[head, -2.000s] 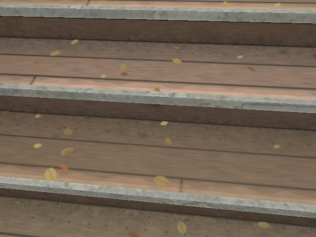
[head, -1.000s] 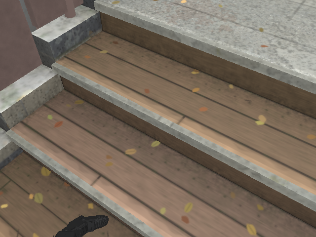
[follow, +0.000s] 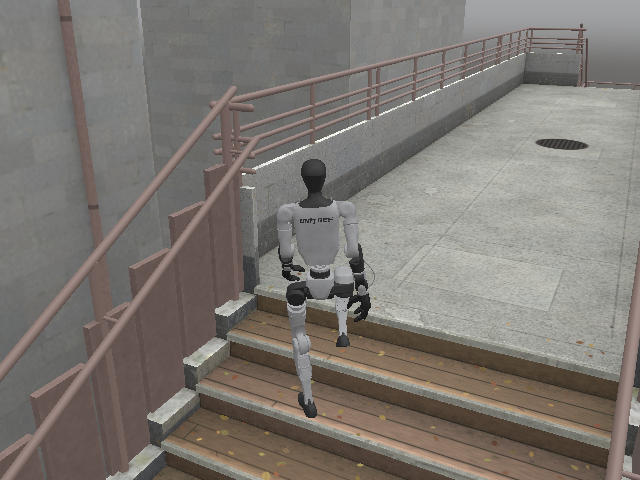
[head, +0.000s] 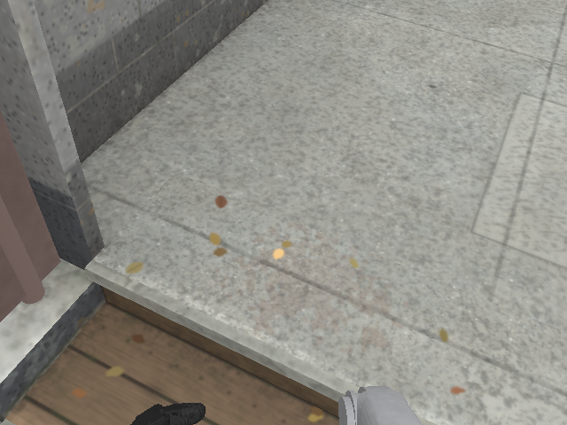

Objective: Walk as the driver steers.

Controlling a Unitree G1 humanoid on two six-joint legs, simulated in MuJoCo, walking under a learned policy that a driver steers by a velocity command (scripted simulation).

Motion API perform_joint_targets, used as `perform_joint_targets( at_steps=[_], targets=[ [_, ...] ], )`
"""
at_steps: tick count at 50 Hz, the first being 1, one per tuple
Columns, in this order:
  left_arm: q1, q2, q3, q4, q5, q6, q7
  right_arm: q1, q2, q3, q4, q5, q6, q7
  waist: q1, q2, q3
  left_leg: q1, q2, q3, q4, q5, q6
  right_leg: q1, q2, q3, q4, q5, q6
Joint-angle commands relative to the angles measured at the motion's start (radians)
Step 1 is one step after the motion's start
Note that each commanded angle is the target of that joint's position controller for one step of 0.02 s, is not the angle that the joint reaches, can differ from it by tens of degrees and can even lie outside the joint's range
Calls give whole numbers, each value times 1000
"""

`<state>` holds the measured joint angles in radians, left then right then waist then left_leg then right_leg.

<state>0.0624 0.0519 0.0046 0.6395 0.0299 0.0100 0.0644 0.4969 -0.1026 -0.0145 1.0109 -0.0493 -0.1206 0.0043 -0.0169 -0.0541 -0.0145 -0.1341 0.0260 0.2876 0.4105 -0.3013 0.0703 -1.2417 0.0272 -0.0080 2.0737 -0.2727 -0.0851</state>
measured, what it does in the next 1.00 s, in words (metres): climbs, turning right: right foot 0.16 m higher, then left foot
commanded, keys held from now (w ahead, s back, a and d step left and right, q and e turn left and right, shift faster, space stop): e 0.70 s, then no key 0.30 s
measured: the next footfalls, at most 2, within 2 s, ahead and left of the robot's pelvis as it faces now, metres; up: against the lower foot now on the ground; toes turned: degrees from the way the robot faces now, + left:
right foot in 0.16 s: +0.24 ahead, -0.09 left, +0.16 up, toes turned -11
left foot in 0.82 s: +0.36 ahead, +0.05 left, +0.16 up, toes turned -26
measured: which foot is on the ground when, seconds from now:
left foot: down 0.00-0.20, up 0.22-0.80, down 0.82-1.00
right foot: up 0.00-0.14, down 0.16-0.80, up 0.82-1.00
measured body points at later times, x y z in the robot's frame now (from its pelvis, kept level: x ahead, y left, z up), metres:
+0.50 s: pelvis +0.15 -0.03 +0.10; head +0.17 -0.06 +0.55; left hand +0.36 +0.17 +0.00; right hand +0.28 -0.26 +0.00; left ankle +0.22 +0.13 -0.43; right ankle +0.20 -0.09 -0.58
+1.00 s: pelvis +0.26 +0.02 +0.16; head +0.28 +0.04 +0.60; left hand +0.49 +0.17 +0.02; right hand +0.27 -0.25 +0.07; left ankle +0.32 +0.07 -0.58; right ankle +0.16 -0.10 -0.51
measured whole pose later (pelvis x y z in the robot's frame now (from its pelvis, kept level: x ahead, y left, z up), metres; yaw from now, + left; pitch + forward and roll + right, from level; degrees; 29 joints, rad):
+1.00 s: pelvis +0.26 +0.02 +0.16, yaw -29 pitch +1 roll -1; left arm 0.20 0.22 0.08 0.73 0.01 0.04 0.01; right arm 0.25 -0.13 0.00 0.63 -0.03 -0.03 -0.07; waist -0.01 -0.06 -0.01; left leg -0.32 -0.01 0.06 0.52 -0.22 0.07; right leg -0.47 0.06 0.11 1.08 -0.43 0.05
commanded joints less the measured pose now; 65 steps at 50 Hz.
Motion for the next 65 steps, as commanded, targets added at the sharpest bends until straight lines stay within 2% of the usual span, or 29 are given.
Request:
perform_joint_targets(
  at_steps=[1,5,6,8,9,10,11,12,14,15,17,20,24,27,29,35,38,40,41,42,43,45,47,56,59,61,62,63,65],
  targets=[
    [-171,30,6,-155,-7,5,-10,43,-133,-32,-61,0,17,-54,26,151,47,148,234,-119,-168,551,39,-103,-68,-37,-124,-86,16],
    [-183,-2,-21,-146,-31,44,-34,6,-223,-55,-125,42,44,-106,15,159,-20,231,246,-7,-172,1070,54,266,-73,-189,-696,-293,-38],
    [-88,25,-9,-96,-37,49,-31,-18,-253,-59,-148,58,52,-102,24,181,-67,214,242,37,-74,1434,59,423,13,-305,-723,-377,-54],
    [164,96,11,-37,-20,30,-29,-93,-312,-66,-198,87,54,-73,106,310,-194,172,292,19,201,1748,67,743,74,-215,-893,-306,-107],
    [256,146,34,-14,-22,9,-26,-125,-318,-71,-235,89,54,-51,157,273,-229,-33,240,10,439,1547,26,962,89,-44,-1071,-215,-141],
    [300,283,91,-5,-23,20,-15,-244,-291,-69,-342,77,51,-28,214,-48,-215,-435,48,-14,903,665,-64,1086,-125,484,-1376,-200,-288],
    [118,338,120,-71,-17,36,-5,-283,-224,-61,-391,34,62,-10,124,-84,-284,-496,-82,-293,1251,19,-83,971,-234,913,-1662,-114,-325],
    [10,311,104,-98,-4,37,-9,-232,-103,-29,-441,15,76,-2,24,-37,-223,-537,-34,-401,1360,64,-83,824,-251,834,-1692,-275,-289],
    [-20,188,70,-43,-8,30,-2,-252,-81,-21,-459,-9,93,-24,-41,108,24,-619,4,-360,1295,176,-57,584,-171,556,-1521,-347,-167],
    [-44,154,56,-28,-7,17,3,-201,-56,-13,-450,-26,104,-38,-88,99,56,-601,-1,-358,1313,203,-53,488,-106,437,-1465,-241,-145],
    [-36,160,47,-18,11,-6,1,-140,-37,-5,-427,-17,123,-52,-103,16,16,-620,-17,-345,1362,274,-58,512,-66,313,-1429,-94,-130],
    [53,215,55,16,-6,-32,-3,-216,-45,2,-449,-2,121,-57,-54,14,-39,-745,-20,-347,1439,274,-64,649,-63,345,-1441,-87,-131],
    [137,225,73,28,-17,-12,16,-349,-55,14,-515,-20,137,-43,8,-14,-41,-875,23,-372,1273,228,-106,825,-51,415,-1470,-82,-128],
    [149,247,86,-28,-6,10,41,-436,-90,11,-550,16,145,-37,65,-59,-69,-925,24,-351,1106,55,-162,997,-114,562,-1561,7,-175],
    [168,269,100,-40,12,17,48,-476,-85,17,-566,19,142,-36,74,-37,-98,-908,16,-350,993,0,-168,1062,-133,612,-1570,59,-179],
    [104,240,99,-66,6,-5,10,-419,-80,5,-501,45,137,-39,51,-76,-110,-483,-36,-277,627,-51,-61,946,-94,444,-1560,490,-136],
    [122,239,97,-53,11,2,-7,-308,-90,-2,-468,79,126,-52,15,-98,-77,-266,-61,-253,273,-52,-62,951,-80,427,-1555,567,-113],
    [152,210,90,-39,-9,-5,-19,-244,-125,-19,-437,54,114,-70,-3,16,-73,-40,-2,-314,15,118,-54,875,-27,387,-1449,315,-48],
    [224,127,70,-40,-16,-17,-28,-259,-186,-23,-460,28,104,-75,39,264,-107,99,235,-541,-30,415,-11,728,54,256,-1250,-136,13],
    [235,206,90,-41,-33,-15,-29,-247,-216,-34,-474,21,108,-73,15,365,-162,90,367,-735,-36,659,153,634,120,125,-1090,-365,63],
    [222,246,101,-21,-17,-14,-29,-251,-175,-29,-489,16,101,-68,14,274,-178,44,366,-754,-49,586,212,645,68,113,-930,-349,97],
    [169,213,93,23,-13,4,-41,-302,-93,-2,-473,11,95,-66,18,119,-79,-41,230,-592,-62,226,151,639,42,146,-879,-232,127],
    [145,188,85,22,-19,24,-57,-279,-119,-6,-451,15,83,-79,18,152,1,-61,163,-531,-107,45,107,626,41,130,-947,-156,143],
    [190,157,68,93,-24,22,-42,-169,-141,-28,-367,20,71,-70,-6,233,-5,-103,153,-464,-112,65,123,853,2,-8,-1313,-112,99],
    [222,130,59,103,-26,2,-35,-175,-155,-39,-348,33,85,-67,22,181,17,-176,148,-460,-89,-31,129,974,9,-34,-1543,-37,62],
    [236,160,61,95,-10,-14,-28,-150,-155,-47,-330,41,90,-62,28,125,31,-256,137,-457,-58,-58,82,1079,-37,54,-1637,67,40],
    [254,195,63,87,-1,-30,-21,-154,-122,-42,-341,46,88,-58,21,67,13,-303,100,-409,18,-50,49,1126,-136,171,-1687,197,25],
    [242,199,62,99,-7,-32,-16,-100,-82,-32,-312,64,89,-55,-18,-118,0,-223,25,-320,24,-32,17,1020,-170,215,-1701,135,-24],
    [218,140,45,93,-15,-39,-17,-86,-110,-39,-270,51,92,-57,-16,-66,25,-110,21,-311,15,23,-2,938,-150,203,-1742,78,-19]
  ],
)
Velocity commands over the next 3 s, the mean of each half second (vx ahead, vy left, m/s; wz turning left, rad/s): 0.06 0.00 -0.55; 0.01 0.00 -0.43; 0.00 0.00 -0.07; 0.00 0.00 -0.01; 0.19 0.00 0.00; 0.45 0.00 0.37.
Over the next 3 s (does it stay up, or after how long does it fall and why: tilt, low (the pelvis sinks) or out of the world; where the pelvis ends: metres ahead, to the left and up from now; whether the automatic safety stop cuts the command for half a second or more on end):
stays up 0.52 -0.17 0.22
